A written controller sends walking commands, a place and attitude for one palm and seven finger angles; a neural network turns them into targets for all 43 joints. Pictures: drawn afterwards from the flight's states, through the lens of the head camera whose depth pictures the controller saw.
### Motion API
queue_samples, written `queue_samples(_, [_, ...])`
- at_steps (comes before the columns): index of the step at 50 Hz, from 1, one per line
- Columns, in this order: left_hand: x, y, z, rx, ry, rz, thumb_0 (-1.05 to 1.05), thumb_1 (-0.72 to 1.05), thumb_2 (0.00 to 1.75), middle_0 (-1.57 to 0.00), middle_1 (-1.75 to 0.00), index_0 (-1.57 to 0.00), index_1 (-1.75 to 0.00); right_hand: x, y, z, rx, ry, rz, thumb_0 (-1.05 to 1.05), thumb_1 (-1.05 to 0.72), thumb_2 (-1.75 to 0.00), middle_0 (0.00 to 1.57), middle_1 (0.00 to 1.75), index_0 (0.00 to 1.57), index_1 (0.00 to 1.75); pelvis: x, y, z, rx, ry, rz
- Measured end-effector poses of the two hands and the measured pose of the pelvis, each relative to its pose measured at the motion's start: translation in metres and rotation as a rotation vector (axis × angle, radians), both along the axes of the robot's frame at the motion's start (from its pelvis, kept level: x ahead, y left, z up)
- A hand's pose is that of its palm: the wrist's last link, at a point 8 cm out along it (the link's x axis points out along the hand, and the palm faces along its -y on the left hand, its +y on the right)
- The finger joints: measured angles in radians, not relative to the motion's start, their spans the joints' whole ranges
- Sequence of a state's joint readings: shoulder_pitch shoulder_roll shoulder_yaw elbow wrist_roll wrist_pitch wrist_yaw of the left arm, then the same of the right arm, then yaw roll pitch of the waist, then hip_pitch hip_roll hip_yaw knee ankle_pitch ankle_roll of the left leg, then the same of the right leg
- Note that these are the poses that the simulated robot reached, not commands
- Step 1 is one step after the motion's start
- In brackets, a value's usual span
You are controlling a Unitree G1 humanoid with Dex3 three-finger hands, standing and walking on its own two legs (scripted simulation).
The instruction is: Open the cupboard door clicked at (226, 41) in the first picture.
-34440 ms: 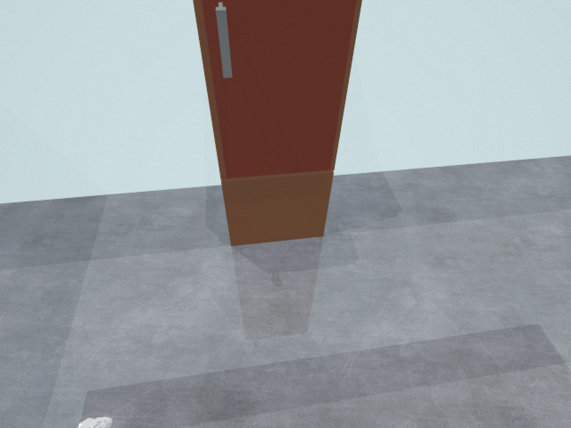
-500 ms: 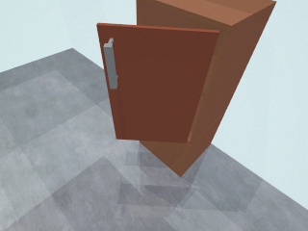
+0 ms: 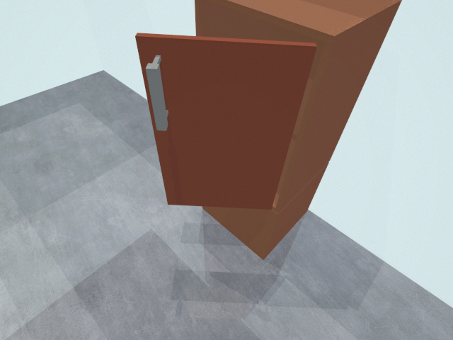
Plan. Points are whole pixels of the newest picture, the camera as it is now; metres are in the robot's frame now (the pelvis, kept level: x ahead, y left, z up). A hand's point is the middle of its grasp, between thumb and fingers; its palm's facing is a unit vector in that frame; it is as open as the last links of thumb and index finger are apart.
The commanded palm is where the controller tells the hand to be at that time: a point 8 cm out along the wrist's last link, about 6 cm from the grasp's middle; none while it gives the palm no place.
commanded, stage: look again from close up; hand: left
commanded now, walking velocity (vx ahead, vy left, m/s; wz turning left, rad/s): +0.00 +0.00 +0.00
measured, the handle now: (159, 94) +0.59 +0.20 +0.13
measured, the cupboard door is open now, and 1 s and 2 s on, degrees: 42 42 42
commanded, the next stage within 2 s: raise the hand with hooked fingers in 0.20 s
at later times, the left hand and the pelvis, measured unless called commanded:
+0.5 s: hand (126, 290) +0.20 +0.19 -0.01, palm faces +0.26 -0.96 -0.10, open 7.5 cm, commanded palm +0.12 +0.22 -0.04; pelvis +0.01 +0.00 -0.02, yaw +4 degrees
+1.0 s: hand (126, 277) +0.21 +0.18 +0.02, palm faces +0.04 -1.00 -0.08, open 10.2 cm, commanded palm +0.18 +0.25 +0.03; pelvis +0.04 -0.05 -0.06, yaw +5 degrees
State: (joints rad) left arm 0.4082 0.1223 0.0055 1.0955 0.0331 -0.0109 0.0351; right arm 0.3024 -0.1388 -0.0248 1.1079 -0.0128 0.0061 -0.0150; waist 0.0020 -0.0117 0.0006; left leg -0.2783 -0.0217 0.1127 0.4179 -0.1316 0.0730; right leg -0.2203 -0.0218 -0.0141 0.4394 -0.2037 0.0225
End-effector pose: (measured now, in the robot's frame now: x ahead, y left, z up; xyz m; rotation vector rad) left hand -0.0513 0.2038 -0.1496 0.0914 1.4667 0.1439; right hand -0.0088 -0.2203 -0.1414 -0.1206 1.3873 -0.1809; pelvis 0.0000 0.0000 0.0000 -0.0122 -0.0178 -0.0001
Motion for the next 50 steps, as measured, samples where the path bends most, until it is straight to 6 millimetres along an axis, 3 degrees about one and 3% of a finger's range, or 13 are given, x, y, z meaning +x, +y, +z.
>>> queue_samples(16, [0.046,0.010,0.001,0.023,-0.065,-0.046,0.00,0.91,0.90,-0.20,-0.30,-0.20,-0.30,0.014,-0.002,0.002,-0.007,0.000,0.008,0.00,-0.91,-0.90,0.20,0.30,0.20,0.30,0.011,0.000,0.001,-0.002,0.005,-0.001])
queue_samples(17, [0.058,0.013,0.006,0.025,-0.116,0.000,0.00,0.91,0.90,-0.20,-0.30,-0.20,-0.30,0.020,-0.003,0.004,-0.014,-0.036,0.011,0.00,-0.91,-0.90,0.20,0.30,0.20,0.30,0.011,0.000,0.000,-0.003,0.002,0.007])
queue_samples(20, [0.124,0.032,0.056,0.138,-0.527,0.064,0.03,0.93,0.89,-0.20,-0.31,-0.21,-0.31,0.052,-0.011,0.014,-0.056,-0.269,0.042,0.01,-0.91,-0.90,0.20,0.30,0.20,0.30,0.013,-0.002,-0.005,0.016,0.010,0.027])
queue_samples(23, [0.188,0.035,0.119,0.170,-0.948,0.072,0.03,0.91,0.88,-0.20,-0.32,-0.20,-0.33,0.096,-0.021,0.021,-0.072,-0.482,0.101,0.01,-0.91,-0.90,0.20,0.30,0.20,0.30,0.012,-0.003,-0.013,0.015,0.020,0.068])
queue_samples(25, [0.221,0.029,0.150,0.137,-1.196,0.046,0.02,0.87,0.87,-0.20,-0.34,-0.20,-0.35,0.128,-0.028,0.026,-0.078,-0.596,0.139,0.01,-0.91,-0.90,0.20,0.30,0.20,0.30,0.011,-0.005,-0.021,0.008,0.049,0.073])
queue_samples(27, [0.240,0.017,0.166,0.062,-1.396,-0.007,0.02,0.83,0.85,-0.20,-0.36,-0.20,-0.37,0.159,-0.035,0.033,-0.086,-0.696,0.170,0.01,-0.91,-0.90,0.20,0.30,0.20,0.30,0.011,-0.009,-0.031,0.008,0.091,0.061])
queue_samples(30, [0.245,0.001,0.158,-0.051,-1.520,-0.128,0.01,0.77,0.83,-0.21,-0.40,-0.21,-0.41,0.202,-0.044,0.046,-0.101,-0.822,0.206,0.01,-0.91,-0.90,0.20,0.30,0.20,0.30,0.011,-0.017,-0.048,0.005,0.128,0.049])
queue_samples(35, [0.212,0.005,0.118,-0.073,-1.341,-0.076,0.01,0.64,0.78,-0.22,-0.47,-0.22,-0.48,0.256,-0.047,0.067,-0.123,-0.941,0.259,0.01,-0.91,-0.90,0.20,0.30,0.20,0.30,0.021,-0.031,-0.063,0.000,0.157,0.055])
queue_samples(39, [0.185,0.023,0.128,0.068,-1.335,0.001,0.01,0.54,0.74,-0.23,-0.53,-0.23,-0.54,0.280,-0.038,0.066,-0.112,-0.951,0.317,0.01,-0.91,-0.90,0.20,0.30,0.20,0.30,0.029,-0.040,-0.066,-0.024,0.170,0.082])
queue_samples(41, [0.185,0.027,0.142,0.115,-1.404,-0.016,0.01,0.50,0.72,-0.23,-0.56,-0.23,-0.57,0.284,-0.032,0.057,-0.092,-0.932,0.350,0.01,-0.91,-0.90,0.20,0.30,0.20,0.30,0.031,-0.044,-0.067,-0.036,0.174,0.097])
queue_samples(44, [0.200,0.028,0.160,0.112,-1.488,-0.084,0.01,0.43,0.69,-0.23,-0.61,-0.23,-0.61,0.280,-0.025,0.038,-0.049,-0.879,0.365,0.01,-0.91,-0.90,0.20,0.30,0.20,0.30,0.031,-0.048,-0.068,-0.047,0.179,0.109])
queue_samples(50, [0.243,0.033,0.172,0.000,-1.402,-0.164,0.01,0.28,0.63,-0.24,-0.70,-0.25,-0.70,0.245,-0.024,0.016,0.007,-0.746,0.269,0.01,-0.90,-0.90,0.20,0.30,0.20,0.30,0.037,-0.051,-0.055,-0.031,0.174,0.093])
